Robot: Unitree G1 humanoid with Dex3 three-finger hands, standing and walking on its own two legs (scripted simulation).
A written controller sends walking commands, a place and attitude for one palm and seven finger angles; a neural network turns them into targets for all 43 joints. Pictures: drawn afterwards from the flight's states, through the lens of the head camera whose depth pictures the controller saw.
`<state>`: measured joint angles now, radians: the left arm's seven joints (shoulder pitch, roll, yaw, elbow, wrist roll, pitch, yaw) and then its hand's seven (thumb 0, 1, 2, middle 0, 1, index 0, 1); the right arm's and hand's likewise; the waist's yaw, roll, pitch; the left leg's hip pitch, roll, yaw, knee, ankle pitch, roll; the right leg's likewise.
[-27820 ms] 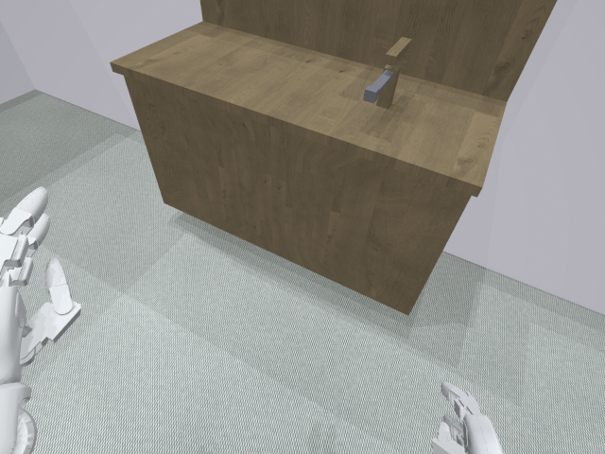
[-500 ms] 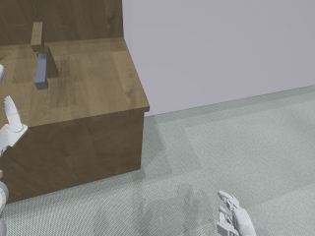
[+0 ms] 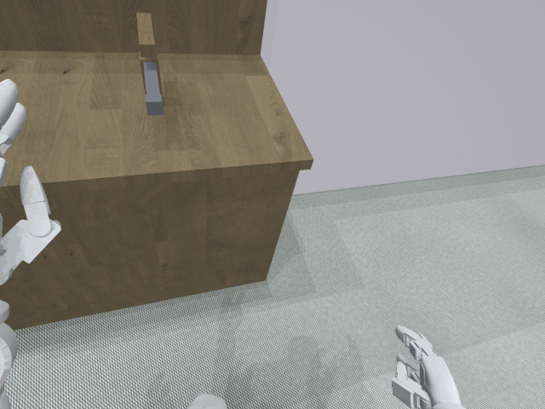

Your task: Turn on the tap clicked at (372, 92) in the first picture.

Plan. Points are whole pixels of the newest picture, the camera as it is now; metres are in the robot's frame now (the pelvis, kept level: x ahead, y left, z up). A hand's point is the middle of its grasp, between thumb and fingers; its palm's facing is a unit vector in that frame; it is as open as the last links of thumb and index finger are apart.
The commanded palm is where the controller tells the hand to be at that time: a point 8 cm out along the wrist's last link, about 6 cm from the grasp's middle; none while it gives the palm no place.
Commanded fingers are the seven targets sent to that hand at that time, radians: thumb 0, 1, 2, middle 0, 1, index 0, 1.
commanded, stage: come to a stop and stand still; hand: left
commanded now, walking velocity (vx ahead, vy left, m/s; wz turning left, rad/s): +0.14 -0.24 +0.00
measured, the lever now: (154, 104) +0.56 +0.30 +0.10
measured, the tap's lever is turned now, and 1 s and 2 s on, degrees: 0 0 0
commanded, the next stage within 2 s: look again from close up in 0.72 s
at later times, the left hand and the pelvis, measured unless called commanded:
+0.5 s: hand (86, 210) +0.24 +0.24 +0.20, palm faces +0.39 -0.83 -0.40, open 7.4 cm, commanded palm +0.18 +0.27 +0.22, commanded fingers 0.00 0.90 0.90 -0.20 -0.30 -0.20 -0.30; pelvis +0.01 -0.01 +0.04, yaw -2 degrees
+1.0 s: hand (79, 211) +0.24 +0.25 +0.19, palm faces +0.37 -0.86 -0.36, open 7.4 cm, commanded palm +0.19 +0.28 +0.22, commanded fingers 0.00 0.90 0.90 -0.20 -0.30 -0.20 -0.30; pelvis +0.02 +0.01 +0.05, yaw -2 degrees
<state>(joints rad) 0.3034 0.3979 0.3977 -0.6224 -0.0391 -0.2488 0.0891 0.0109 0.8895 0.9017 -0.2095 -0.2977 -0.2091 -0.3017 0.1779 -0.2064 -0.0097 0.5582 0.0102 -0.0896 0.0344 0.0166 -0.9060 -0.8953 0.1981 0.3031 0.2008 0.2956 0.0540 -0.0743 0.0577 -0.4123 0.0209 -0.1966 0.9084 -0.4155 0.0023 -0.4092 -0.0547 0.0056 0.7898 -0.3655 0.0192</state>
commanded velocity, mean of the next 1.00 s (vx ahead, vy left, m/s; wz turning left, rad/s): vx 0.00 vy -0.03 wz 0.00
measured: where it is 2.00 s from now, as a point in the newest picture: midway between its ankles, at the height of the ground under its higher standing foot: outside the picture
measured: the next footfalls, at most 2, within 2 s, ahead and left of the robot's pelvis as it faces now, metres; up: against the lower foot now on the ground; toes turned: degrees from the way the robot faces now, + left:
right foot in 0.32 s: +0.01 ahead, -0.09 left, +0.00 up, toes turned -5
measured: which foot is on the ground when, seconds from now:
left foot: down 0.00-1.00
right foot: down 0.00-0.00, up 0.02-0.30, down 0.32-1.00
